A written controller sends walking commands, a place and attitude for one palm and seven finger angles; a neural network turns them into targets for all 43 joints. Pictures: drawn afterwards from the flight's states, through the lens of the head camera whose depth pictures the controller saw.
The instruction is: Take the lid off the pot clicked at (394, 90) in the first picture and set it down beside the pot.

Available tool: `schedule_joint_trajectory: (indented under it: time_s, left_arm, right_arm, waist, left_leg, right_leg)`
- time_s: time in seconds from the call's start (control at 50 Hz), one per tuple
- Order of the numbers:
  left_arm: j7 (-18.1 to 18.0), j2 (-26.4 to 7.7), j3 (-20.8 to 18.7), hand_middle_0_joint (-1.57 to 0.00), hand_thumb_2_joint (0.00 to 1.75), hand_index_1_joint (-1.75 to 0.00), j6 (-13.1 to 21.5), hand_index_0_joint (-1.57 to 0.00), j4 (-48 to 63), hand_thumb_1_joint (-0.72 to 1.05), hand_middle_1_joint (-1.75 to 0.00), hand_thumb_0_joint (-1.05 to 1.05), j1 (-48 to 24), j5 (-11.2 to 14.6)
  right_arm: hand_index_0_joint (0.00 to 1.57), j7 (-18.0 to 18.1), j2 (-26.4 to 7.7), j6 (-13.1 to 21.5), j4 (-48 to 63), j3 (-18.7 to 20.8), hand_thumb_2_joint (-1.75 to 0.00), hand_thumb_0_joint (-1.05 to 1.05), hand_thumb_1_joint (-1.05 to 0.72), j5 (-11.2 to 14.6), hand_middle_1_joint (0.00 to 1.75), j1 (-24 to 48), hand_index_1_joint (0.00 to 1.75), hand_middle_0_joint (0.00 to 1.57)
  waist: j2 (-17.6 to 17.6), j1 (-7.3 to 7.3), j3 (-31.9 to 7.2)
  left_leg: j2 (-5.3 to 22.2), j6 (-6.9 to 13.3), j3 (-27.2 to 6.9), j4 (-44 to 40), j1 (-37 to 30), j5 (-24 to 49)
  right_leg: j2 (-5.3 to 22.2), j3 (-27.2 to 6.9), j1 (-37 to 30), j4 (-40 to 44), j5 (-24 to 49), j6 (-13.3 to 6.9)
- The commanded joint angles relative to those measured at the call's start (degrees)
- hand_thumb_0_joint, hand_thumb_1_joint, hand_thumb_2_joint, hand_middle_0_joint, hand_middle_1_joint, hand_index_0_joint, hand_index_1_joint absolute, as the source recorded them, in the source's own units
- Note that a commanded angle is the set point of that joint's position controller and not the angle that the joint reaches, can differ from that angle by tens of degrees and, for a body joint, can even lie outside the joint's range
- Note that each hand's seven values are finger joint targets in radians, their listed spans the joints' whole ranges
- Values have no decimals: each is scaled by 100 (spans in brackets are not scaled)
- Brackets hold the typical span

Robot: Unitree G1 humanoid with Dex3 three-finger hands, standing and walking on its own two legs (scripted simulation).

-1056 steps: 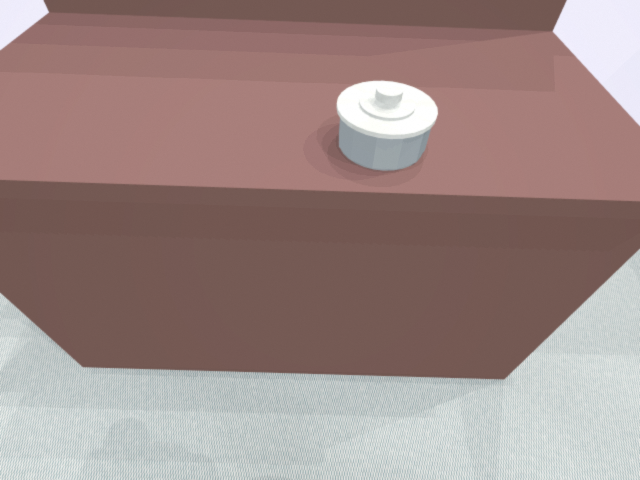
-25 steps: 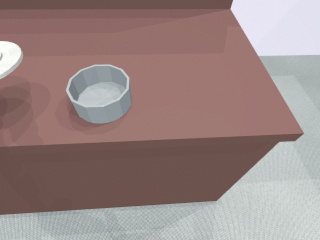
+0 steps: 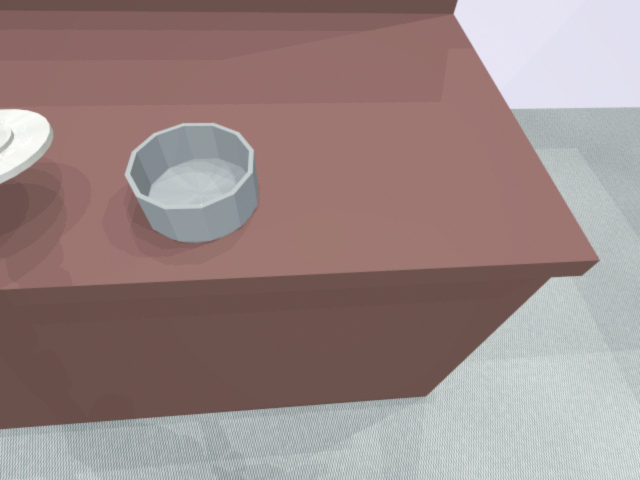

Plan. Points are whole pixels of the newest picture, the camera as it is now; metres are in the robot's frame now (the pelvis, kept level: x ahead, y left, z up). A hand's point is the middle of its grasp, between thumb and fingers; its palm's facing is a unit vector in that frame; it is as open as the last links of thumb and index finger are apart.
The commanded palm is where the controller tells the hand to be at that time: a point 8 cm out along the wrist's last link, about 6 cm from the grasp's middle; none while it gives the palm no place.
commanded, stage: lower the lid onto the table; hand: left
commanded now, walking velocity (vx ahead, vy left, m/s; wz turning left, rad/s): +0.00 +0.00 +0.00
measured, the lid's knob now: out of the picture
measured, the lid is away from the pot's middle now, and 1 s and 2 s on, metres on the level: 0.24 0.23 0.25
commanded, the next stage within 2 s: open the fingers wide in 1.12 s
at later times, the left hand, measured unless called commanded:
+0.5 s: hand out of the picture +0.44 +0.38 +0.17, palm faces -0.38 -0.26 -0.89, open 7.5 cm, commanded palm +0.46 +0.38 +0.25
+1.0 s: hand out of the picture +0.43 +0.37 +0.14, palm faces -0.43 -0.23 -0.87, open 7.5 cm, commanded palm +0.47 +0.38 +0.21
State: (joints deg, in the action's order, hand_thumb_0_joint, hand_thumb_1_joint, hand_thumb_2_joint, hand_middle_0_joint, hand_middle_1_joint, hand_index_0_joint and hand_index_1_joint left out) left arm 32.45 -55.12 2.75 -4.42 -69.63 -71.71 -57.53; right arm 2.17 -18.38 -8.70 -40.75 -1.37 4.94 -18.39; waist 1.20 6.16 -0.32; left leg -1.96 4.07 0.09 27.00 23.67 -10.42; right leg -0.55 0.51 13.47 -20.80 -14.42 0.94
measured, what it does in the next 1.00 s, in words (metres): stands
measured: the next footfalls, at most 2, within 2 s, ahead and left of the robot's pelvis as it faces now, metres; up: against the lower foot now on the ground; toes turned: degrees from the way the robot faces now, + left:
none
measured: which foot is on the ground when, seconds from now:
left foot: down 0.00-1.00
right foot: down 0.00-1.00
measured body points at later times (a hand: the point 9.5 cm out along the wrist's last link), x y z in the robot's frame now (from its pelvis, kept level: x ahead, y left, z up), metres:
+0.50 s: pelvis +0.00 +0.01 -0.01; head +0.07 +0.02 +0.44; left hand +0.46 +0.39 +0.22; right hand +0.02 -0.28 -0.12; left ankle +0.03 +0.07 -0.74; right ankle -0.05 -0.14 -0.74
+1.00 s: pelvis -0.01 +0.01 -0.01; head +0.06 +0.03 +0.43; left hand +0.45 +0.38 +0.19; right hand +0.01 -0.27 -0.13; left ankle +0.03 +0.07 -0.74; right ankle -0.05 -0.14 -0.74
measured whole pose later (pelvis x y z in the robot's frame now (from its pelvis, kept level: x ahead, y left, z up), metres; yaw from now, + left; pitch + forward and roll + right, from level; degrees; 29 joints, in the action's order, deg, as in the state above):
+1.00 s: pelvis -0.01 +0.01 -0.01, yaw +0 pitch +10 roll -4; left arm 29.7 -52.7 3.3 1.7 -71.9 -68.3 -56.8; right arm 3.3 -17.8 -9.1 -40.0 -1.8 5.4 -18.8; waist 1.5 6.6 -1.8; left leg -1.8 5.0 0.0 34.8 31.7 -13.1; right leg -0.9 0.7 21.0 -27.8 -16.9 1.4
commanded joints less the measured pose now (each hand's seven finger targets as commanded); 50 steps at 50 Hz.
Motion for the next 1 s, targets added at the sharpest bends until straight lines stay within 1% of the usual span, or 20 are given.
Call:
schedule_joint_trajectory:
  time_s: [0.0,0.04,0.08,0.14,0.18,0.26,0.28,0.32,0.36,0.38,0.44,0.56,0.58,0.64,0.68,0.76,0.84,0.88,0.92,0.98]
  left_arm:
    - [-366,-1772,-300,-105,97,-105,95,-82,1429,67,-112,0,-3119,-27]
    - [-354,-1719,-257,-105,97,-105,107,-82,1303,67,-112,0,-3010,21]
    - [-387,-1971,-454,-105,97,-105,173,-82,1857,67,-112,0,-3248,8]
    - [-377,-1832,-368,-105,97,-105,176,-82,1091,67,-112,0,-2779,12]
    - [-398,-1931,-393,-105,97,-105,233,-82,1575,67,-112,0,-3127,37]
    - [-400,-1838,-344,-105,97,-105,298,-82,1216,67,-112,0,-2818,54]
    - [-442,-2223,-591,-105,97,-105,330,-82,1587,67,-112,0,-3151,18]
    - [-449,-1995,-452,-105,97,-105,340,-82,1556,67,-112,0,-3179,0]
    - [-426,-1931,-476,-105,97,-105,394,-82,1284,67,-112,0,-2715,57]
    - [-450,-2174,-636,-105,97,-105,400,-82,1433,67,-112,0,-2862,32]
    - [-434,-1725,-287,-105,97,-105,377,-82,1237,67,-112,0,-2818,77]
    - [-451,-1672,-274,-105,97,-105,493,-82,1761,67,-112,0,-3020,123]
    - [-475,-1895,-499,-105,97,-105,493,-82,1744,67,-112,0,-3012,97]
    - [-447,-1505,-253,-105,97,-105,463,-82,1292,67,-112,0,-2679,165]
    - [-486,-1799,-443,-105,97,-105,523,-82,1714,67,-112,0,-2945,141]
    - [-501,-1601,-318,-105,97,-105,564,-82,1198,67,-112,0,-2515,167]
    - [-564,-1756,-342,-105,97,-105,575,-82,1304,67,-112,0,-2911,90]
    - [-599,-1973,-518,-105,97,-105,651,-82,1565,67,-112,0,-2997,76]
    - [-570,-1576,-221,-105,97,-105,608,-82,1028,67,-112,0,-2744,110]
    - [-607,-1660,-229,-105,97,-105,645,-82,1306,67,-112,0,-2992,107]
  right_arm:
    - [20,89,-1086,144,424,384,-90,0,-90,-34,30,-389,30,20]
    - [20,83,-1099,115,420,378,-90,0,-90,-15,30,-390,30,20]
    - [20,61,-1130,108,454,410,-90,0,-90,-33,30,-414,30,20]
    - [20,89,-1115,86,419,373,-90,0,-90,-13,30,-442,30,20]
    - [20,81,-1146,74,422,398,-90,0,-90,-9,30,-446,30,20]
    - [20,121,-1122,106,414,354,-90,0,-90,20,30,-466,30,20]
    - [20,103,-1171,68,413,378,-90,0,-90,-4,30,-471,30,20]
    - [20,106,-1119,80,424,403,-90,0,-90,-6,30,-503,30,20]
    - [20,118,-1116,107,430,370,-90,0,-90,20,30,-526,30,20]
    - [20,93,-1148,65,433,396,-90,0,-90,4,30,-522,30,20]
    - [20,94,-1119,24,419,404,-90,0,-90,10,30,-540,30,20]
    - [20,128,-1106,69,465,411,-90,0,-90,10,30,-552,30,20]
    - [20,111,-1122,45,445,432,-90,0,-90,-7,30,-596,30,20]
    - [20,99,-1099,16,421,423,-90,0,-90,5,30,-592,30,20]
    - [20,102,-1139,1,448,428,-90,0,-90,-7,30,-566,30,20]
    - [20,144,-1105,33,453,367,-90,0,-90,31,30,-560,30,20]
    - [20,178,-1131,26,434,380,-90,0,-90,10,30,-578,30,20]
    - [20,193,-1141,46,454,378,-90,0,-90,4,30,-580,30,20]
    - [20,211,-1120,57,395,368,-90,0,-90,28,30,-605,30,20]
    - [20,233,-1158,80,371,374,-90,0,-90,11,30,-638,30,20]
  waist:
    - [1023,22,-2380]
    - [900,42,-2234]
    - [1242,-31,-2709]
    - [804,35,-2183]
    - [1013,14,-2567]
    - [872,24,-2354]
    - [1099,-17,-2735]
    - [1277,32,-2727]
    - [1008,-2,-2591]
    - [1058,1,-2732]
    - [1096,76,-2430]
    - [1345,32,-2929]
    - [1321,25,-2944]
    - [1063,82,-2459]
    - [1229,15,-2813]
    - [927,28,-2470]
    - [1069,57,-2515]
    - [1263,-4,-2852]
    - [919,104,-2385]
    - [1204,73,-2593]
  left_leg:
    - [51,58,-263,65,-2463,1930]
    - [45,49,-265,37,-2270,1720]
    - [85,24,-292,130,-2664,2274]
    - [36,50,-239,136,-2141,1705]
    - [68,42,-258,173,-2420,2012]
    - [71,36,-247,219,-2284,2020]
    - [64,39,-259,260,-2400,2130]
    - [103,29,-319,350,-2588,2386]
    - [101,14,-290,390,-2498,2587]
    - [95,19,-297,417,-2459,2464]
    - [118,-4,-371,405,-2380,2165]
    - [164,-66,-430,536,-2810,2758]
    - [180,-65,-505,578,-2858,2752]
    - [141,-50,-484,524,-2431,2097]
    - [151,-68,-490,532,-2589,2185]
    - [102,-51,-441,524,-2240,1813]
    - [103,-39,-498,476,-2163,1298]
    - [116,-52,-488,569,-2388,1744]
    - [116,-37,-475,542,-2067,1282]
    - [135,-59,-521,530,-2235,1218]
  right_leg:
    - [-371,153,546,123,1092,-311]
    - [-368,165,552,103,1057,-309]
    - [-367,137,544,35,1174,-307]
    - [-380,165,619,40,1068,-294]
    - [-372,145,597,-10,1169,-293]
    - [-392,190,687,-55,1174,-305]
    - [-376,124,591,-88,1230,-285]
    - [-395,167,815,-105,1221,-290]
    - [-417,205,805,-156,1318,-296]
    - [-399,166,801,-179,1262,-265]
    - [-412,218,1097,-176,1028,-285]
    - [-427,244,1200,-286,1120,-310]
    - [-437,219,1293,-287,1010,-289]
    - [-436,255,1425,-277,820,-294]
    - [-418,219,1352,-330,827,-305]
    - [-435,255,1365,-365,755,-327]
    - [-430,224,1453,-354,591,-330]
    - [-425,195,1393,-418,713,-330]
    - [-427,235,1548,-394,608,-311]
    - [-429,210,1639,-430,529,-330]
